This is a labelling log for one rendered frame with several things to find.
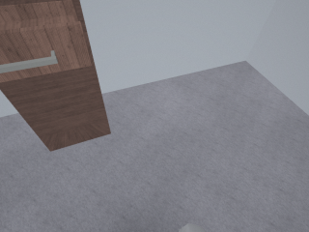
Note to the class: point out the cabinet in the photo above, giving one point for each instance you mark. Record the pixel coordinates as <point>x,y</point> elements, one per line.
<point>62,108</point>

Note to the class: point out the drawer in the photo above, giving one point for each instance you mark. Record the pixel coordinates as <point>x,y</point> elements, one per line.
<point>31,31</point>

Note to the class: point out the handle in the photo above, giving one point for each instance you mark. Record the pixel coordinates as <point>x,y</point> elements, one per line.
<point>29,64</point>

